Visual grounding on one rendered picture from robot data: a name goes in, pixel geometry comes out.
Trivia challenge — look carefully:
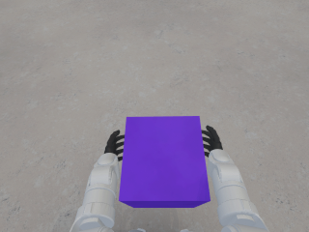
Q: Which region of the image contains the robot left forearm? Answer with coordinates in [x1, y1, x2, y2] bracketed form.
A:
[70, 153, 121, 232]

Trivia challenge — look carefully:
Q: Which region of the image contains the robot right forearm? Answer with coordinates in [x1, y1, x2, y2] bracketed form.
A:
[207, 149, 270, 232]

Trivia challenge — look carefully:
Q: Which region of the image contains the robot left hand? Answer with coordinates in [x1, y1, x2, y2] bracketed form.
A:
[104, 130, 125, 161]

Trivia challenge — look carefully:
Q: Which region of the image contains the robot right hand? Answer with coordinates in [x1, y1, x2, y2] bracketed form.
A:
[201, 125, 223, 157]

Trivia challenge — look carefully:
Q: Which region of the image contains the carton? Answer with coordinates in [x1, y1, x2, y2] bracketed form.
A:
[119, 116, 211, 208]

